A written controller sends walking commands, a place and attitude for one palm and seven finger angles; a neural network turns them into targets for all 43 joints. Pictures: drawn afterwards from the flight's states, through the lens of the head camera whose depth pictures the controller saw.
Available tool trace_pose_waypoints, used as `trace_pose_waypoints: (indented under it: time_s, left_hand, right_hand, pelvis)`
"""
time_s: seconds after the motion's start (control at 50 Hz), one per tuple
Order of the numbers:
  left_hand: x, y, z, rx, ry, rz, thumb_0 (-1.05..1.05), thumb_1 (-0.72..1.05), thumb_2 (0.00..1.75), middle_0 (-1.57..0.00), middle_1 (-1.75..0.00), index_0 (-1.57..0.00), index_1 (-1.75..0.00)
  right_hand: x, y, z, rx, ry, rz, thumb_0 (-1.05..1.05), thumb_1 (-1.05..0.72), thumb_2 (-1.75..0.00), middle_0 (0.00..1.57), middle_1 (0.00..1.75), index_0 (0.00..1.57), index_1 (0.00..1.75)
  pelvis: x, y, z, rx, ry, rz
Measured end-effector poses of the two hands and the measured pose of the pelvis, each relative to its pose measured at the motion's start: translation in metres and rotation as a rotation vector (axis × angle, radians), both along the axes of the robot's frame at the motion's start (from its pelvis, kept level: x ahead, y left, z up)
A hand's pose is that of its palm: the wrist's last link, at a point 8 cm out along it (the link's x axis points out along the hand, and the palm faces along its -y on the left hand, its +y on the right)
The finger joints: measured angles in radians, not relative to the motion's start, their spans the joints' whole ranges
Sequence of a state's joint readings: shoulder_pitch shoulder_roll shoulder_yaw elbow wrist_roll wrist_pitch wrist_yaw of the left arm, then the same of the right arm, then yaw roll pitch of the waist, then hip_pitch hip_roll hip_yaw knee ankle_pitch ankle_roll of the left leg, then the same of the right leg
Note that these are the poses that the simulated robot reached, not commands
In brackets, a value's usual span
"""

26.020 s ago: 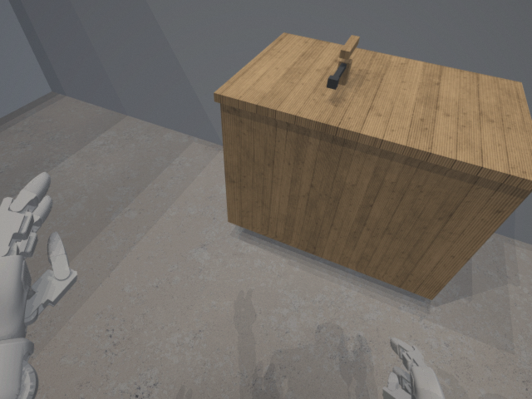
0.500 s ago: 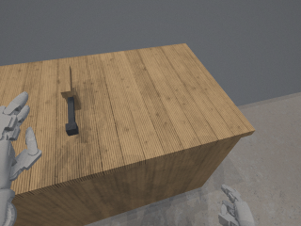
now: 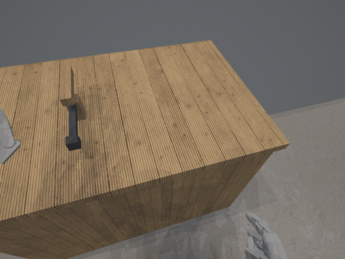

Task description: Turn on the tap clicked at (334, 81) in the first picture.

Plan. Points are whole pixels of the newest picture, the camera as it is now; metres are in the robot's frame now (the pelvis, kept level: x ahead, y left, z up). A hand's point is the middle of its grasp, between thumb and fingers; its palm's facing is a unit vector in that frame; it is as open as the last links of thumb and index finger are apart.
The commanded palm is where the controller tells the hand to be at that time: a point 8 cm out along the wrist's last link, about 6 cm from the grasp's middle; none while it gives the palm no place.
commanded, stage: come to a stop and stand still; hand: left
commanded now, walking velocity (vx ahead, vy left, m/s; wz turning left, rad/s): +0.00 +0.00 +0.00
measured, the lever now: (73, 142) +0.35 +0.28 +0.04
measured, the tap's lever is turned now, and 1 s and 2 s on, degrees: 0 0 0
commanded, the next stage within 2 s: look again from close up in 0.92 s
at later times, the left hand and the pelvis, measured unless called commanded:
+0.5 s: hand (9, 179) +0.20 +0.27 +0.17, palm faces +0.41 -0.83 -0.37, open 7.4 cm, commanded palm +0.14 +0.30 +0.18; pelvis -0.01 +0.01 +0.00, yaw +3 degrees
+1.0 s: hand (3, 198) +0.17 +0.27 +0.16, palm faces +0.38 -0.85 -0.36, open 7.4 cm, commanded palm +0.11 +0.30 +0.18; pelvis -0.03 +0.01 +0.00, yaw +3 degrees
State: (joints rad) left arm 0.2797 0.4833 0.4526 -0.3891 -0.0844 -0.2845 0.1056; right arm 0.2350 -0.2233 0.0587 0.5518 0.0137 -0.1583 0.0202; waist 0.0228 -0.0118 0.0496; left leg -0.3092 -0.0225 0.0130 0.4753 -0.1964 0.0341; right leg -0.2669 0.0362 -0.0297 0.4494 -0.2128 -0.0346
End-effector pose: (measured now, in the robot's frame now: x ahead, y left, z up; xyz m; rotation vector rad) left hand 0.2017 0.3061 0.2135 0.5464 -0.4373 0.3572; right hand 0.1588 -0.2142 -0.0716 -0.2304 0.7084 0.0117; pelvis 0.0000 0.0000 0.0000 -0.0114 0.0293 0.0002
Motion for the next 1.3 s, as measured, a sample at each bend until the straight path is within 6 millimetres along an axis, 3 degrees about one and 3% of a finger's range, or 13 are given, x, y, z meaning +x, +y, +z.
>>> trace_pose_waypoints:
  time_s: [0.08,0.18,0.28,0.4,0.5,0.6,0.94,1.3]
  left_hand:
    - [-0.010,-0.025,-0.043,-0.077,0.187,-0.084,0.01,0.90,0.90,-0.21,-0.30,-0.20,-0.30]
    - [-0.020,-0.009,-0.064,-0.085,0.262,-0.028,0.01,0.88,0.90,-0.22,-0.30,-0.22,-0.30]
    - [-0.025,0.010,-0.046,-0.084,0.149,0.052,0.02,0.88,0.90,-0.22,-0.30,-0.22,-0.30]
    - [-0.036,-0.002,-0.025,-0.085,0.036,-0.001,0.02,0.89,0.90,-0.21,-0.30,-0.21,-0.30]
    - [-0.045,0.005,-0.031,-0.099,0.077,0.005,0.01,0.89,0.90,-0.21,-0.30,-0.21,-0.30]
    - [-0.056,0.015,-0.043,-0.143,0.123,0.042,0.01,0.89,0.90,-0.21,-0.30,-0.21,-0.30]
    - [-0.067,0.011,-0.040,-0.133,0.131,0.003,0.01,0.89,0.90,-0.21,-0.30,-0.21,-0.30]
    - [-0.066,0.000,-0.038,-0.141,0.147,0.009,0.01,0.89,0.90,-0.21,-0.30,-0.21,-0.30]
  right_hand:
    - [-0.010,-0.014,-0.007,-0.024,0.044,-0.044,0.01,-0.90,-0.89,0.20,0.30,0.21,0.30]
    - [-0.015,-0.022,-0.012,-0.088,0.131,-0.030,0.01,-0.90,-0.89,0.20,0.30,0.20,0.30]
    - [-0.003,-0.016,-0.011,-0.099,0.114,0.024,0.01,-0.90,-0.89,0.20,0.29,0.20,0.30]
    - [0.017,0.004,-0.002,-0.043,0.008,0.045,0.01,-0.90,-0.89,0.20,0.29,0.20,0.30]
    - [0.022,0.020,0.003,0.002,-0.045,0.032,0.01,-0.90,-0.89,0.20,0.30,0.20,0.30]
    - [0.014,0.027,0.004,0.011,-0.047,0.038,0.01,-0.90,-0.89,0.20,0.30,0.20,0.30]
    - [-0.020,0.016,0.001,-0.017,-0.014,-0.009,0.01,-0.90,-0.89,0.20,0.30,0.20,0.30]
    - [0.003,0.015,0.011,-0.012,-0.075,-0.002,0.01,-0.90,-0.89,0.20,0.30,0.20,0.30]
  pelvis:
    - [0.006,0.004,0.000,0.004,0.005,0.001]
    - [0.008,0.000,-0.002,0.006,0.004,0.031]
    - [0.005,0.001,-0.003,0.000,-0.001,0.050]
    - [-0.001,0.008,-0.003,0.004,-0.013,0.047]
    - [-0.009,0.011,-0.002,0.005,-0.019,0.046]
    - [-0.017,0.012,-0.001,0.000,-0.022,0.050]
    - [-0.031,0.014,0.000,-0.003,-0.030,0.055]
    - [-0.026,0.011,0.002,-0.001,-0.037,0.052]
